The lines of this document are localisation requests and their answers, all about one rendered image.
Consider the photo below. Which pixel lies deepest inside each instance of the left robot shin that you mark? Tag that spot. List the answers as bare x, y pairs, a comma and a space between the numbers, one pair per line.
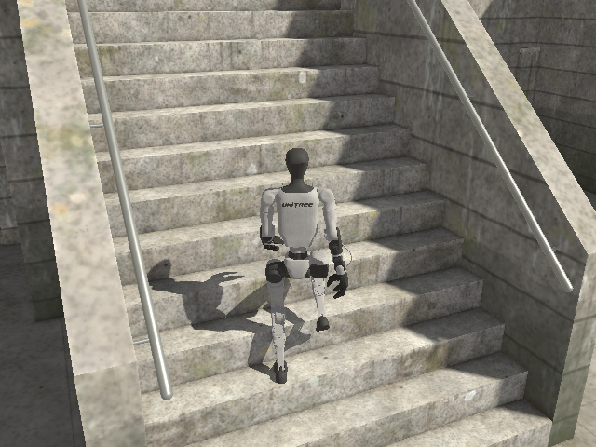
279, 338

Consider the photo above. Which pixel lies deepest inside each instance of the robot left forearm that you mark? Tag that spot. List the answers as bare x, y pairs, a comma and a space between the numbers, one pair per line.
265, 240

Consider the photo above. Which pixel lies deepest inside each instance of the robot right forearm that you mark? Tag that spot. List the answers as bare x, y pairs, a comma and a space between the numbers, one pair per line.
337, 254

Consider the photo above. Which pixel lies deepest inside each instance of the right robot hand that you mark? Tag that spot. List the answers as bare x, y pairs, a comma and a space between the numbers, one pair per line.
342, 285

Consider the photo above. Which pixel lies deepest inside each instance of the robot right upper arm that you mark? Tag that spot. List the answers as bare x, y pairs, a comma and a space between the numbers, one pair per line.
329, 212

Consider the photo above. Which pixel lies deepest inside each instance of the right robot shin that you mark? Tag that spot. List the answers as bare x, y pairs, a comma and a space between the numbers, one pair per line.
318, 287

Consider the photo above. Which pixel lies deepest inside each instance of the robot shin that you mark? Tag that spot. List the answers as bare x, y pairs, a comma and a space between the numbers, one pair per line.
318, 287
279, 338

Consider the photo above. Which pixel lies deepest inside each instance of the left robot hand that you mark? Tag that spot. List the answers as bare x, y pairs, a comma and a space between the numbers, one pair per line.
276, 240

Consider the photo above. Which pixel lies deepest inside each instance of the robot left upper arm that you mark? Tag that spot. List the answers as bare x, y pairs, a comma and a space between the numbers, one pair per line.
269, 197

